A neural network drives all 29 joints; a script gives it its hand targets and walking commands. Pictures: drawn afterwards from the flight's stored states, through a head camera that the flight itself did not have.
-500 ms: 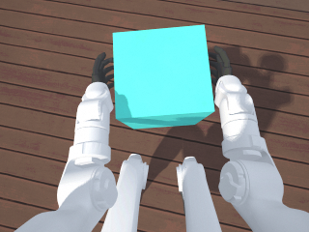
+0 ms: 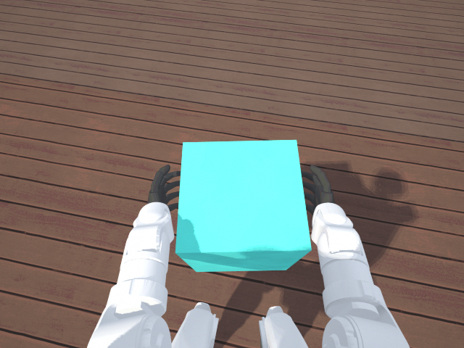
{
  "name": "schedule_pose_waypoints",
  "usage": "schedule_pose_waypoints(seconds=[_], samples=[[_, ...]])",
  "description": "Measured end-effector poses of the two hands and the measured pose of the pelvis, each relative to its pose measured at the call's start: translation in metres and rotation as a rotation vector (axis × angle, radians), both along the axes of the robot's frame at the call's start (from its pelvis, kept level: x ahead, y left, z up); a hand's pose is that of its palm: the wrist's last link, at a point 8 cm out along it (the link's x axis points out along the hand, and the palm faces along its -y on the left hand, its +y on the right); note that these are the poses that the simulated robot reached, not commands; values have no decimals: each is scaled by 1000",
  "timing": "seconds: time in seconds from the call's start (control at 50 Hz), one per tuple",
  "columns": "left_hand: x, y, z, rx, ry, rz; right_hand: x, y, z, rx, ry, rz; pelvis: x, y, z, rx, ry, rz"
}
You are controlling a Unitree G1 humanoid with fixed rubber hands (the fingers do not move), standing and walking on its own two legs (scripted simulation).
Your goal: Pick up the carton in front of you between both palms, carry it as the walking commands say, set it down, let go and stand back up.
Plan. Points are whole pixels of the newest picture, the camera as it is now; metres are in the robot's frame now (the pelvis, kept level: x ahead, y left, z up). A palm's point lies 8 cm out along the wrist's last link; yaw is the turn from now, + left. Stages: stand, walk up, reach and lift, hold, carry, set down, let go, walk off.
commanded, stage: reach and lift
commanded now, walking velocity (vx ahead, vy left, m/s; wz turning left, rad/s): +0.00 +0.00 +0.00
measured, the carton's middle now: (240, 213) +0.38 +0.01 -0.10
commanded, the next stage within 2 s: hold in 1.46 s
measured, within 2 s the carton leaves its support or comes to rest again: neither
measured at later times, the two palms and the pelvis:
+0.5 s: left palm (132, 194) +0.32 +0.16 +0.11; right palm (357, 202) +0.32 -0.14 +0.11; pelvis +0.04 +0.01 +0.09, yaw +0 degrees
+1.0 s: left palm (130, 190) +0.32 +0.15 +0.12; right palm (363, 199) +0.32 -0.15 +0.12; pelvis +0.03 +0.00 +0.09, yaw +0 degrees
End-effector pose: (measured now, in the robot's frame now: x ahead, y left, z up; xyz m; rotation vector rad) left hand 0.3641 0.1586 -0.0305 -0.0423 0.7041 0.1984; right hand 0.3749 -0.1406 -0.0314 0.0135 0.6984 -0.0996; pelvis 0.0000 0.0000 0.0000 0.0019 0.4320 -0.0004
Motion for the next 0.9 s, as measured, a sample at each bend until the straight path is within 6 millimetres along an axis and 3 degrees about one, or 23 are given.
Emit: schedule_pose_waypoints(seconds=[0.28,0.5,0.7,0.9], samples=[[-23,-1,82,3,-3,-28,-30,-1,83,-10,-4,-20,31,4,65,-3,-232,5],[-40,-2,137,26,-27,-61,-51,-2,138,-27,-28,-22,38,6,90,-2,-424,4],[-48,-3,141,38,8,-74,-60,-3,142,-39,7,-17,23,7,89,-3,-492,0],[-43,-3,148,41,-6,-74,-55,-4,148,-41,-8,-14,20,6,90,-1,-493,0]])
